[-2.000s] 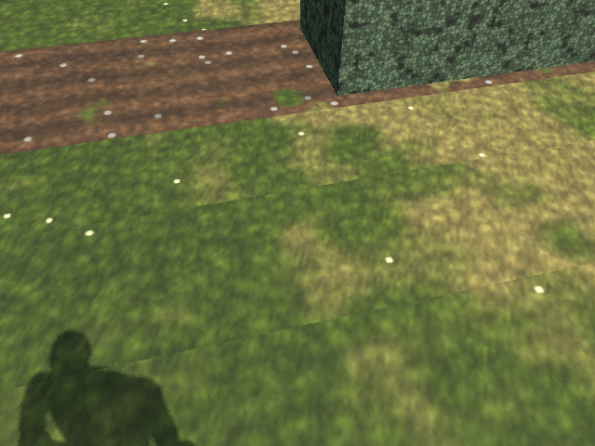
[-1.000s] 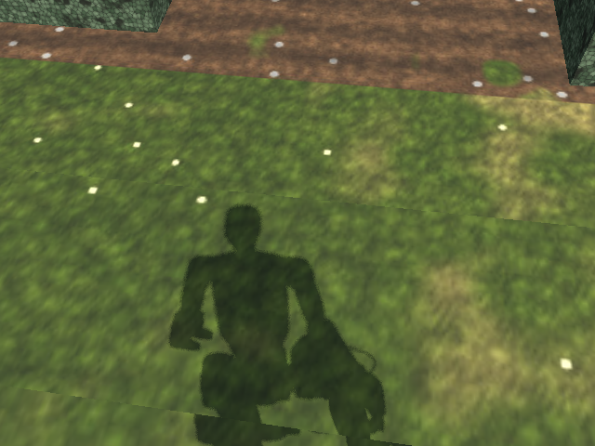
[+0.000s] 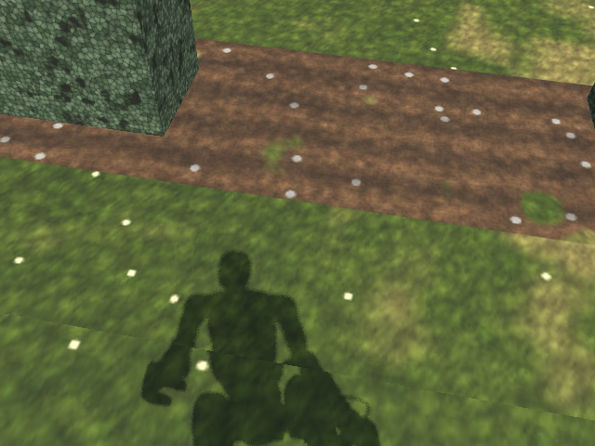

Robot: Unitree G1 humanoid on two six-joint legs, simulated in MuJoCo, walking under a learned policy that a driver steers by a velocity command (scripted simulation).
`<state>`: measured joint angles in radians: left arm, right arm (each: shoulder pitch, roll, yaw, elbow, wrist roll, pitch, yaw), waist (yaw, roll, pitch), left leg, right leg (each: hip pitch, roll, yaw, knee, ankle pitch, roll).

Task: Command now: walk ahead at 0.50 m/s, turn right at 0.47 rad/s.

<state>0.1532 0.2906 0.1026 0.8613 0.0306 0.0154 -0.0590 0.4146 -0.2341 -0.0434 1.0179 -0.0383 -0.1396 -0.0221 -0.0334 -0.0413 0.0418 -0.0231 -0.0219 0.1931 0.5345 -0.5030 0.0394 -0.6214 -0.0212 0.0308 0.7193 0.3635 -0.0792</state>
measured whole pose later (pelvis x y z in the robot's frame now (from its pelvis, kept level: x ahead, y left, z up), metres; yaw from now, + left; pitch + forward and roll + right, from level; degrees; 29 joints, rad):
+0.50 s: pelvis +0.29 -0.02 -0.16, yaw -18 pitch +0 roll -2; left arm 0.35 0.24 0.06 0.95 0.01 -0.03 -0.01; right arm 0.07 -0.21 -0.02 0.80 -0.02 -0.04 0.00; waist 0.06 0.02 0.08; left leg -0.62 0.10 -0.06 0.78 -0.09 -0.03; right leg -0.18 0.18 0.07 0.46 -0.27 -0.12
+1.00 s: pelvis +0.47 -0.05 -0.15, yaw -27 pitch +0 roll +2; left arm 0.13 0.23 0.02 0.83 0.02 -0.01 -0.01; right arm 0.36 -0.21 -0.02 0.94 0.00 -0.03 -0.01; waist -0.05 -0.04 0.05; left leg -0.12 -0.02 0.07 0.39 -0.27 0.01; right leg -0.42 0.00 0.02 0.58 -0.16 -0.03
